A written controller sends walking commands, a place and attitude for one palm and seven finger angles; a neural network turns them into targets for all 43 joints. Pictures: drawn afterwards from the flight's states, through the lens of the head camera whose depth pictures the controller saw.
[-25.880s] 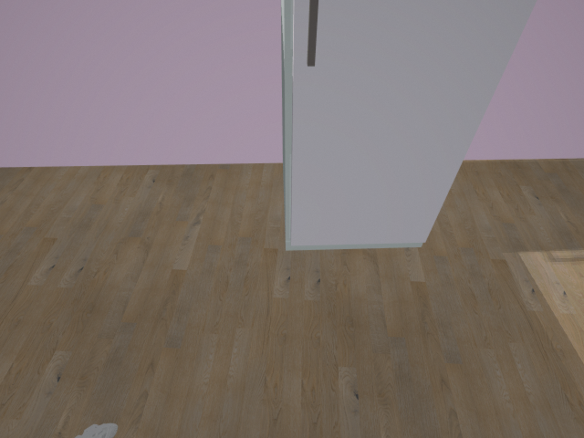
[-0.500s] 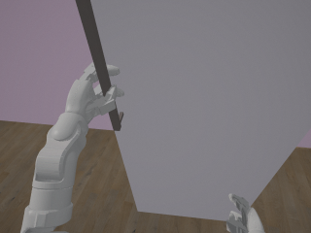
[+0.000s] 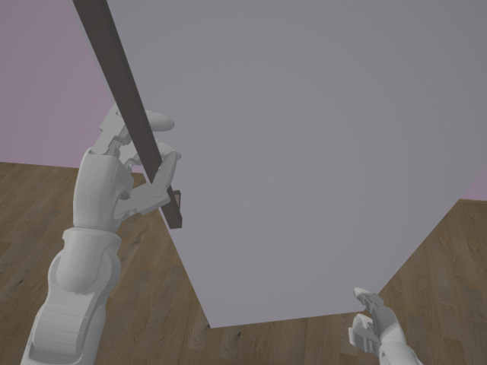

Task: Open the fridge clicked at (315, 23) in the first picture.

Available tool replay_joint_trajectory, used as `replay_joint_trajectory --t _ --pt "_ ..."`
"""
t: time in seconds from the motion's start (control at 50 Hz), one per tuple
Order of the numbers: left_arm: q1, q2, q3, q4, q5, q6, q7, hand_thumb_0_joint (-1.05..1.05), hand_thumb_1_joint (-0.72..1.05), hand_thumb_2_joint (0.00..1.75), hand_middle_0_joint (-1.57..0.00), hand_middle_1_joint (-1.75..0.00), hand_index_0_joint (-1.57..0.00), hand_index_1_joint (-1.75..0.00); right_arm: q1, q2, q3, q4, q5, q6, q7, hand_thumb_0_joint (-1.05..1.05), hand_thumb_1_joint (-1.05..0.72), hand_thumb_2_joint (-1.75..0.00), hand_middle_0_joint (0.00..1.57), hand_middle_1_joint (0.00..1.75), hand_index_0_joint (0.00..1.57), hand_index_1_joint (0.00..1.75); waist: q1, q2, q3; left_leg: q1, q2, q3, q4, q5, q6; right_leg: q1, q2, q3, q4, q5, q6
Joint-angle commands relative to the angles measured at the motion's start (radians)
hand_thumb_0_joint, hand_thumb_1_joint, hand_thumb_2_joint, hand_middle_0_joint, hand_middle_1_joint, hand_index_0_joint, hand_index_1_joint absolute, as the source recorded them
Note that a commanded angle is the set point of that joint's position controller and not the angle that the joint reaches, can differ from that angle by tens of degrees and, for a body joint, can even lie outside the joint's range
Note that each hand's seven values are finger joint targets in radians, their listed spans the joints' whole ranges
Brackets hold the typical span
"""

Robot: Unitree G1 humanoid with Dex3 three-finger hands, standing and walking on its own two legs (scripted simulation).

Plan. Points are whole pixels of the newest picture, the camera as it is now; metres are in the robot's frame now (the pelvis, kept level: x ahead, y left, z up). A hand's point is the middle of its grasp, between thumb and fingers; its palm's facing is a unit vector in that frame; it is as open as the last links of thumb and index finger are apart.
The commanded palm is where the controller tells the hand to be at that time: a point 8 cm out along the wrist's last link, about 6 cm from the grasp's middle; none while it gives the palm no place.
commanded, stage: walk backward, drawing the door open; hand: left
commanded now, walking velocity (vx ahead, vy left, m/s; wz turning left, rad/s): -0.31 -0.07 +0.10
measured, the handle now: (147, 130) +0.32 +0.13 +0.26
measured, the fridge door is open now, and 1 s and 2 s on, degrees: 13 32 55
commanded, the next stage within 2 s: none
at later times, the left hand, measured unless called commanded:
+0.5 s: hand (171, 259) +0.19 +0.08 +0.21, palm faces +0.09 -0.97 -0.24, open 7.1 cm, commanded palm +0.15 +0.13 +0.23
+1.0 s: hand (218, 333) +0.12 +0.03 +0.22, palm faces +0.40 -0.91 -0.14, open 6.7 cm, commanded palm +0.07 +0.07 +0.22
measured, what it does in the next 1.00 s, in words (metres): steps to the right, turning left: left foot, then right foot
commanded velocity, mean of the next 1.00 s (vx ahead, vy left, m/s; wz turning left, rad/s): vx -0.18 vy -0.30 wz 0.56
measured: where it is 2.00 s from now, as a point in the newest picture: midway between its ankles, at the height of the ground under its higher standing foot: outside the picture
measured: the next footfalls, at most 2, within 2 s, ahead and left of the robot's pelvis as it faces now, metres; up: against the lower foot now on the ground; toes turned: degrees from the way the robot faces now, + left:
left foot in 0.56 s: -0.12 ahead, +0.11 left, +0.00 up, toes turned +14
right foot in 0.78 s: -0.02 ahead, -0.19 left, +0.00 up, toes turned +19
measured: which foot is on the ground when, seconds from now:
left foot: down 0.00-0.34, up 0.36-0.54, down 0.56-0.78, up 0.80-1.00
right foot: down 0.00-0.56, up 0.58-0.76, down 0.78-1.00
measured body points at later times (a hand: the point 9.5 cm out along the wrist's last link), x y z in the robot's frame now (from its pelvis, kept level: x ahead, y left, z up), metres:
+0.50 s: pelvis -0.10 -0.03 -0.01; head -0.05 -0.04 +0.44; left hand +0.18 +0.13 +0.23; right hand +0.08 -0.23 -0.12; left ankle -0.12 +0.10 -0.71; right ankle -0.02 -0.11 -0.74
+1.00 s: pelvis -0.12 -0.19 +0.00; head -0.03 -0.14 +0.44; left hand +0.10 +0.08 +0.22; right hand +0.17 -0.29 -0.09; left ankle -0.22 -0.11 -0.68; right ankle -0.05 -0.21 -0.74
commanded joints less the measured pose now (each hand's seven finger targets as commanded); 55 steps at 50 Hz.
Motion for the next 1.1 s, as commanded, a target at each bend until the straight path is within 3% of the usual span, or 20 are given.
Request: replay_joint_trajectory --t 0.0,0.22,0.28,0.32,0.38,0.48,0.5,0.52,0.54,0.56,0.6,0.64,0.72,0.76,0.78,0.8,0.84,0.98,1.04,1.08 --pt "-0.179 0.131 0.122 -0.247 0.037 -0.178 0.049 0.0 0.9 0.9 -0.45 -1.4 -0.45 -1.4 -0.083 -0.059 -0.048 -0.163 -0.004 -0.034 -0.017 0.0 -0.9 -0.9 0.2 0.3 0.2 0.3 -0.019 -0.084 -0.316 0.219 0.065 -0.036 0.057 0.536 0.047 0.007 -0.133 0.076 -0.034 0.588 0.013" --pt "-0.254 0.076 0.079 -0.271 0.051 -0.264 0.067 0.0 0.9 0.9 -0.45 -1.4 -0.45 -1.4 -0.107 -0.043 -0.044 -0.144 -0.013 -0.136 -0.012 0.0 -0.9 -0.9 0.2 0.3 0.2 0.3 -0.011 0.052 -0.199 -0.118 0.232 -0.3 -0.21 0.14 0.132 0.061 -0.014 0.066 0.136 -0.082 0.013" --pt "-0.313 0.092 0.091 -0.275 0.058 -0.26 0.068 0.0 0.9 0.9 -0.45 -1.4 -0.45 -1.4 -0.093 -0.031 -0.053 -0.128 -0.005 -0.17 -0.005 0.0 -0.9 -0.9 0.2 0.3 0.2 0.3 -0.022 -0.106 -0.21 -0.139 0.112 -0.178 -0.076 -0.048 0.078 0.077 -0.095 0.123 -0.064 0.01 -0.016" --pt "-0.32 0.107 0.105 -0.279 0.061 -0.24 0.08 0.0 0.9 0.9 -0.45 -1.4 -0.45 -1.4 -0.057 -0.02 -0.066 -0.105 -0.001 -0.174 -0.006 0.0 -0.9 -0.9 0.2 0.3 0.2 0.3 -0.035 -0.26 -0.213 -0.031 -0.022 -0.04 0.219 -0.162 0.018 -0.132 -0.278 0.248 -0.263 -0.317 -0.108" --pt "-0.321 0.087 0.116 -0.298 0.079 -0.229 0.08 0.0 0.9 0.9 -0.45 -1.4 -0.45 -1.4 -0.078 0.005 -0.051 -0.11 -0.022 -0.209 0.002 0.0 -0.9 -0.9 0.2 0.3 0.2 0.3 -0.023 -0.278 -0.22 -0.116 -0.031 -0.042 0.503 -0.209 0.019 -0.056 -0.324 0.143 -0.175 0.056 -0.172" --pt "-0.362 0.039 0.047 -0.332 0.083 -0.234 0.069 0.0 0.9 0.9 -0.45 -1.4 -0.45 -1.4 -0.039 0.008 -0.045 -0.112 -0.031 -0.236 0.003 0.0 -0.9 -0.9 0.2 0.3 0.2 0.3 -0.039 -0.25 -0.24 -0.022 -0.029 0.051 0.114 -0.131 0.019 0.055 -0.262 0.001 -0.055 0.287 -0.127" --pt "-0.356 0.03 0.024 -0.305 0.073 -0.225 0.067 0.0 0.9 0.9 -0.45 -1.4 -0.45 -1.4 -0.032 -0.015 -0.059 -0.107 -0.023 -0.237 0.003 0.0 -0.9 -0.9 0.2 0.3 0.2 0.3 -0.055 -0.197 -0.228 0.058 -0.001 0.015 -0.036 -0.016 0.025 0.012 -0.237 -0.022 0.065 0.299 -0.099" --pt "-0.39 0.003 -0.012 -0.318 0.071 -0.226 0.058 0.0 0.9 0.9 -0.45 -1.4 -0.45 -1.4 -0.005 -0.032 -0.071 -0.124 -0.018 -0.243 0.005 0.0 -0.9 -0.9 0.2 0.3 0.2 0.3 -0.072 -0.066 -0.235 0.186 0.116 -0.162 -0.184 0.255 0.076 -0.124 -0.142 -0.072 0.278 0.269 -0.043" --pt "-0.442 -0.005 -0.044 -0.336 0.071 -0.24 0.045 0.0 0.9 0.9 -0.45 -1.4 -0.45 -1.4 -0.027 -0.06 -0.087 -0.146 -0.021 -0.253 0.017 0.0 -0.9 -0.9 0.2 0.3 0.2 0.3 -0.05 0.179 -0.207 0.311 0.367 -0.496 -0.195 0.739 0.181 -0.353 -0.014 -0.069 0.483 -0.08 0.022" --pt "-0.479 0.009 -0.031 -0.32 0.099 -0.252 0.032 0.0 0.9 0.9 -0.45 -1.4 -0.45 -1.4 -0.017 -0.051 -0.089 -0.14 -0.02 -0.253 0.039 0.0 -0.9 -0.9 0.2 0.3 0.2 0.3 -0.045 0.107 -0.206 0.325 0.436 -0.547 -0.162 0.9 0.248 -0.382 -0.02 0.039 0.589 -0.251 0.02" --pt "-0.538 0.058 0.029 -0.379 0.103 -0.279 0.024 0.0 0.9 0.9 -0.45 -1.4 -0.45 -1.4 -0.057 -0.041 -0.107 -0.112 -0.025 -0.264 0.039 0.0 -0.9 -0.9 0.2 0.3 0.2 0.3 -0.051 0.065 -0.205 0.312 0.414 -0.554 -0.081 0.807 0.255 -0.394 -0.042 0.152 0.578 -0.239 0.024" --pt "-0.508 -0.012 -0.011 -0.282 0.104 -0.269 0.028 0.0 0.9 0.9 -0.45 -1.4 -0.45 -1.4 -0.082 -0.043 -0.118 -0.075 -0.006 -0.279 0.052 0.0 -0.9 -0.9 0.2 0.3 0.2 0.3 -0.039 0.025 -0.201 0.196 0.334 -0.366 -0.033 0.667 0.172 -0.192 -0.043 0.142 0.375 -0.126 0.011" --pt "-0.559 -0.026 -0.042 -0.251 0.085 -0.253 0.02 0.0 0.9 0.9 -0.45 -1.4 -0.45 -1.4 -0.091 -0.043 -0.108 -0.082 0.023 -0.283 0.054 0.0 -0.9 -0.9 0.2 0.3 0.2 0.3 -0.033 0.073 -0.246 0.085 0.201 -0.272 0.002 0.413 0.099 0.163 0.001 0.055 -0.039 0.099 0.025" --pt "-0.588 0.064 0.014 -0.266 0.091 -0.253 0.026 0.0 0.9 0.9 -0.45 -1.4 -0.45 -1.4 -0.082 -0.009 -0.091 -0.088 0.028 -0.269 0.052 0.0 -0.9 -0.9 0.2 0.3 0.2 0.3 -0.047 -0.248 -0.242 -0.002 -0.01 -0.063 0.244 0.02 0.032 0.212 -0.164 0.114 -0.182 0.384 -0.032" --pt "-0.543 0.095 0.079 -0.285 0.079 -0.239 0.031 0.0 0.9 0.9 -0.45 -1.4 -0.45 -1.4 -0.093 -0.021 -0.121 -0.11 0.025 -0.263 0.045 0.0 -0.9 -0.9 0.2 0.3 0.2 0.3 -0.026 -0.408 -0.282 -0.101 -0.08 -0.042 0.502 -0.28 0.01 0.185 -0.317 0.245 -0.163 0.392 -0.151" --pt "-0.478 0.083 0.093 -0.284 0.068 -0.23 0.039 0.0 0.9 0.9 -0.45 -1.4 -0.45 -1.4 -0.117 -0.028 -0.131 -0.102 0.021 -0.257 0.041 0.0 -0.9 -0.9 0.2 0.3 0.2 0.3 0.001 -0.355 -0.28 -0.126 -0.048 -0.096 0.683 -0.338 0.013 0.157 -0.356 0.293 -0.131 0.431 -0.206" --pt "-0.487 0.038 0.043 -0.348 0.08 -0.248 0.045 0.0 0.9 0.9 -0.45 -1.4 -0.45 -1.4 -0.141 0.034 -0.079 -0.107 -0.014 -0.243 0.034 0.0 -0.9 -0.9 0.2 0.3 0.2 0.3 -0.015 -0.213 -0.271 -0.171 -0.035 -0.054 0.693 -0.318 -0.001 0.197 -0.323 0.161 -0.052 0.625 -0.22" --pt "-0.463 0.028 0.017 -0.31 0.093 -0.256 0.07 0.0 0.9 0.9 -0.45 -1.4 -0.45 -1.4 -0.053 0.014 -0.082 -0.124 -0.026 -0.218 0.012 0.0 -0.9 -0.9 0.2 0.3 0.2 0.3 -0.012 -0.234 -0.346 -0.077 -0.04 0.077 0.111 -0.237 0.008 0.318 -0.277 0.066 -0.072 0.632 -0.191" --pt "-0.503 0.021 -0.036 -0.304 0.077 -0.244 0.063 0.0 0.9 0.9 -0.45 -1.4 -0.45 -1.4 -0.001 -0.015 -0.105 -0.141 0.003 -0.206 0.006 0.0 -0.9 -0.9 0.2 0.3 0.2 0.3 -0.08 -0.067 -0.362 0.273 0.044 0.051 -0.263 0.164 0.03 0.117 -0.199 -0.031 0.184 0.607 -0.091" --pt "-0.53 0.017 -0.036 -0.269 0.086 -0.264 0.045 0.0 0.9 0.9 -0.45 -1.4 -0.45 -1.4 -0.03 -0.067 -0.134 -0.164 0.002 -0.212 0.024 0.0 -0.9 -0.9 0.2 0.3 0.2 0.3 -0.052 0.173 -0.262 0.662 0.473 -0.412 -0.198 0.89 0.228 -0.462 -0.028 -0.022 0.52 -0.131 0.037"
